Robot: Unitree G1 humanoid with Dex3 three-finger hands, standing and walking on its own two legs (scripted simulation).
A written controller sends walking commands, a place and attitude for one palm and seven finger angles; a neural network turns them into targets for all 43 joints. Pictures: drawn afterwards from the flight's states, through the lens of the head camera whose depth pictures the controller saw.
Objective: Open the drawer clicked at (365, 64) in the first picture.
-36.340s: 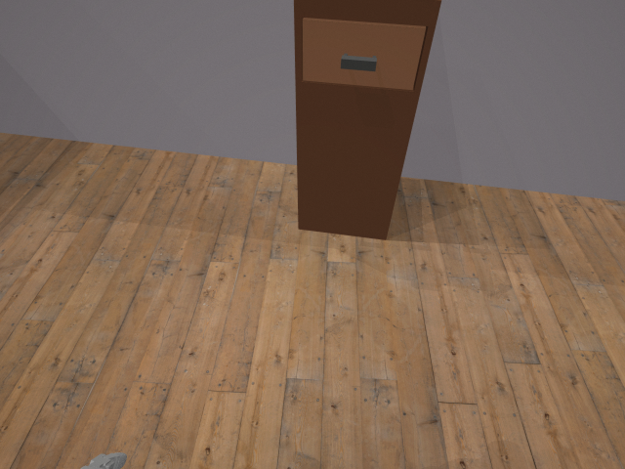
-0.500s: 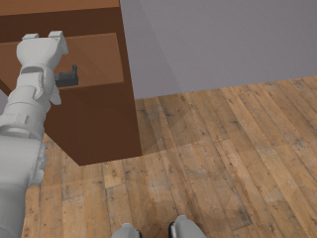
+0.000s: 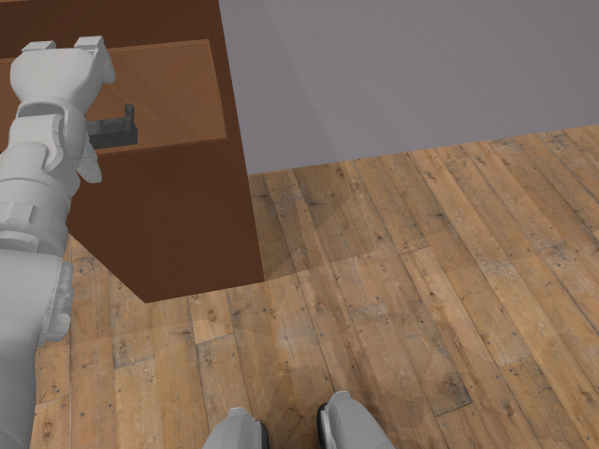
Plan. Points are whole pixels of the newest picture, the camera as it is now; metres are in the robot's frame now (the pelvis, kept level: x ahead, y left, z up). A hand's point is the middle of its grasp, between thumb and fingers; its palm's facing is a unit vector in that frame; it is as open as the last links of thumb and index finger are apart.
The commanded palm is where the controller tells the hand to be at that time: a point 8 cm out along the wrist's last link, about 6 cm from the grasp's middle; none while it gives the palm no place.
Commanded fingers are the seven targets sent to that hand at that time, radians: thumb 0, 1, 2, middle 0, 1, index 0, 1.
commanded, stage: lift the hand off the handle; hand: left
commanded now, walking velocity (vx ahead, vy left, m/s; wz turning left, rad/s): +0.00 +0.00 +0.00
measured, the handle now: (98, 124) +0.58 +0.24 +0.07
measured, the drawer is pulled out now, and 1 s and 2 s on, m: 0.00 0.00 0.00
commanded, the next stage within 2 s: open the thumb to release the handle in 0.86 s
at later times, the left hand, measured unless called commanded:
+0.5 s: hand (94, 143) +0.53 +0.24 +0.08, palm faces -0.01 +0.03 -1.00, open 13.2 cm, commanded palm +0.54 +0.24 +0.13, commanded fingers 0.00 -0.50 0.30 -0.30 -1.20 -0.30 -1.20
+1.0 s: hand (89, 139) +0.53 +0.24 +0.08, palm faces -0.10 +0.01 -0.99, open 13.3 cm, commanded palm +0.54 +0.24 +0.19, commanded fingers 0.00 -0.50 0.30 -0.28 -1.11 -0.28 -1.11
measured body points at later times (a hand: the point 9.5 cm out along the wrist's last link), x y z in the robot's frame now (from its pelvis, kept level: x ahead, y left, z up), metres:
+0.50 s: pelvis +0.03 +0.00 +0.00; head +0.13 -0.01 +0.44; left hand +0.53 +0.23 +0.13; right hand +0.05 -0.27 -0.13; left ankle +0.06 +0.10 -0.68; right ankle +0.09 -0.12 -0.68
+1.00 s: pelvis +0.09 +0.00 +0.04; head +0.17 -0.02 +0.48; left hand +0.53 +0.24 +0.14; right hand +0.16 -0.27 -0.10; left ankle +0.06 +0.10 -0.68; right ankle +0.09 -0.12 -0.68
